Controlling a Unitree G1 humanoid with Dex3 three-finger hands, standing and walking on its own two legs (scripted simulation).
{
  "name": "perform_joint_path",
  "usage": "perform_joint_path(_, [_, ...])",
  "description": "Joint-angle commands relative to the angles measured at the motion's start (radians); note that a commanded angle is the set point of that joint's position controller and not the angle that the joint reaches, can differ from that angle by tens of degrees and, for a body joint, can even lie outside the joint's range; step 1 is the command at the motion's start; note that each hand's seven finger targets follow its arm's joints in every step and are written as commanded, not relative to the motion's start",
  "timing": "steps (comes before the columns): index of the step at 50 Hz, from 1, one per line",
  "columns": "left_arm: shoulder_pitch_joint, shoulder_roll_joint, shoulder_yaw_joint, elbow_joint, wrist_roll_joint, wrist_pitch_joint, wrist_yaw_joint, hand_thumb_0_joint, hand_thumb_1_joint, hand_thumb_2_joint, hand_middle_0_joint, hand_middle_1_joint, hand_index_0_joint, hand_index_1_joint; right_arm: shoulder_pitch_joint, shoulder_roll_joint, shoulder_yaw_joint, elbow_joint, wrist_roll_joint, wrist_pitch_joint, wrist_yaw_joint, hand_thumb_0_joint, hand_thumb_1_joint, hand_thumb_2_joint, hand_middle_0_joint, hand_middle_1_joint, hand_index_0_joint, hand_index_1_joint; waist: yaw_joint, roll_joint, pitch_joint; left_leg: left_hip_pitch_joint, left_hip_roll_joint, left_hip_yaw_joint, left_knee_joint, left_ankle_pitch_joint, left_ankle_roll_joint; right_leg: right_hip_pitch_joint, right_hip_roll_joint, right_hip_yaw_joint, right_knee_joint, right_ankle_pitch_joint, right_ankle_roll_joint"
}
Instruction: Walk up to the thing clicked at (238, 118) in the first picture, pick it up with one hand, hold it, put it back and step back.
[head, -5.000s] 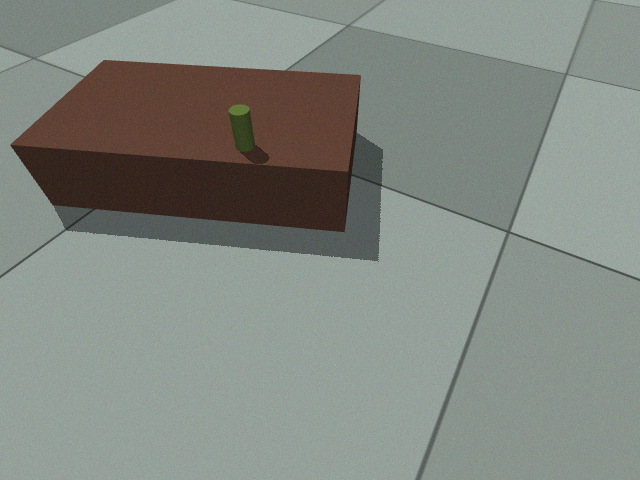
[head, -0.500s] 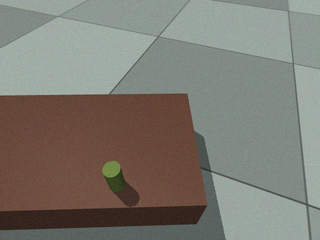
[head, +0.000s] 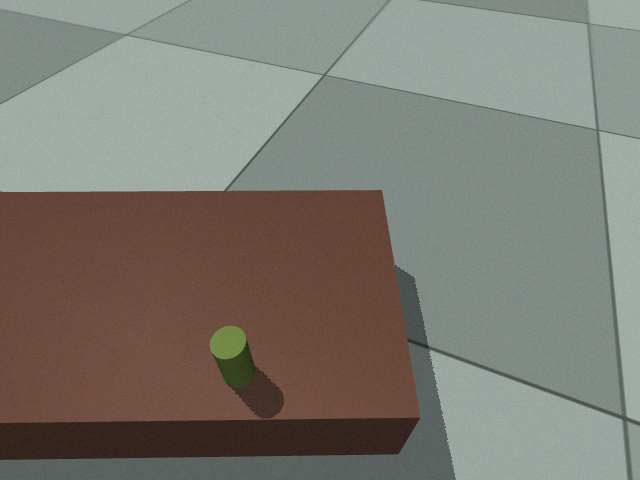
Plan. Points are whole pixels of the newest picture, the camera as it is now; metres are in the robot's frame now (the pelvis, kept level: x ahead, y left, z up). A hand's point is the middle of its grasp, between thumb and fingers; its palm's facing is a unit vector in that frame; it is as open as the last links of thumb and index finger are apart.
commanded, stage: walk up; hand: left
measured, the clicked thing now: (234, 358) +0.44 +0.21 -0.37
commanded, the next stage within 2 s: stand in 0.20 s
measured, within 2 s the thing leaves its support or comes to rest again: neither
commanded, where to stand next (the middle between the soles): +0.05 -0.02 m, yaw +2 degrees
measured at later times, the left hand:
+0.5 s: hand out of the picture +0.09 +0.25 -0.16, palm faces -0.03 -0.94 -0.34, open 7.4 cm
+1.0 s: hand out of the picture +0.08 +0.25 -0.16, palm faces -0.02 -0.94 -0.34, open 7.4 cm
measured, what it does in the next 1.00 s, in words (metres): stands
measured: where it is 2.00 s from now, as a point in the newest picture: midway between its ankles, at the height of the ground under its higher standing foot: outside the picture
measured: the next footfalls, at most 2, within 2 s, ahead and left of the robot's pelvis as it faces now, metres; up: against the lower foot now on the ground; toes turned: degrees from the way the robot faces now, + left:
none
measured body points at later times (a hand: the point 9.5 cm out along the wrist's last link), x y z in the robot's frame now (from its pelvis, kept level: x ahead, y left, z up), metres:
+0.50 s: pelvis +0.01 +0.00 +0.00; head +0.02 +0.00 +0.45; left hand +0.09 +0.30 -0.13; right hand +0.08 -0.30 -0.14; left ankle +0.02 +0.12 -0.75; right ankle -0.02 -0.12 -0.75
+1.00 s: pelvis +0.01 +0.00 +0.00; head +0.02 -0.01 +0.45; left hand +0.08 +0.30 -0.13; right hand +0.09 -0.30 -0.13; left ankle +0.02 +0.12 -0.75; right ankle -0.02 -0.12 -0.75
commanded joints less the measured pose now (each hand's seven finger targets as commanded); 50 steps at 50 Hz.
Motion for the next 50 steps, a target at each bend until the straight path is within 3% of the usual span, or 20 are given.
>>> perform_joint_path(1, [-0.042,0.214,0.034,-0.064,0.000,-0.018,0.016,0.000,0.900,0.900,-0.200,-0.300,-0.200,-0.300,-0.039,-0.208,-0.041,-0.057,-0.004,-0.018,-0.016,0.000,-0.900,-0.900,0.200,0.300,0.200,0.300,-0.008,0.006,-0.100,0.098,0.112,-0.108,-0.032,0.105,0.024,-0.047,-0.127,0.095,-0.062,0.160,-0.018])
perform_joint_path(21, [-0.036,0.224,0.023,-0.084,-0.005,-0.030,0.026,0.000,0.900,0.900,-0.200,-0.300,-0.200,-0.300,-0.024,-0.206,-0.035,-0.055,-0.006,-0.010,-0.014,0.000,-0.900,-0.900,0.200,0.300,0.200,0.300,-0.007,-0.008,-0.092,0.100,0.122,-0.120,-0.040,0.163,0.019,-0.039,-0.140,0.084,-0.050,0.186,-0.018])
perform_joint_path(32, [-0.034,0.232,0.021,-0.089,-0.005,-0.032,0.027,0.000,0.900,0.900,-0.200,-0.300,-0.200,-0.300,-0.011,-0.203,-0.032,-0.056,-0.007,-0.008,-0.011,0.000,-0.900,-0.900,0.200,0.300,0.200,0.300,-0.012,-0.020,-0.077,0.085,0.115,-0.118,-0.041,0.133,0.017,-0.040,-0.145,0.088,-0.060,0.174,-0.018])
perform_joint_path(39, [-0.018,0.237,0.023,-0.088,-0.006,-0.032,0.027,0.000,0.900,0.900,-0.200,-0.300,-0.200,-0.300,-0.010,-0.208,-0.032,-0.059,-0.006,-0.012,-0.014,0.000,-0.900,-0.900,0.200,0.300,0.200,0.300,-0.005,0.002,-0.107,0.118,0.121,-0.116,-0.029,0.205,0.022,-0.018,-0.150,0.087,-0.048,0.233,-0.020])
perform_joint_path(50, [-0.008,0.231,0.018,-0.088,-0.004,-0.032,0.028,0.000,0.900,0.900,-0.200,-0.300,-0.200,-0.300,-0.014,-0.212,-0.034,-0.063,-0.006,-0.005,-0.012,0.000,-0.900,-0.900,0.200,0.300,0.200,0.300,-0.007,-0.012,-0.076,0.098,0.114,-0.118,-0.031,0.143,0.020,-0.043,-0.146,0.085,-0.066,0.191,-0.016])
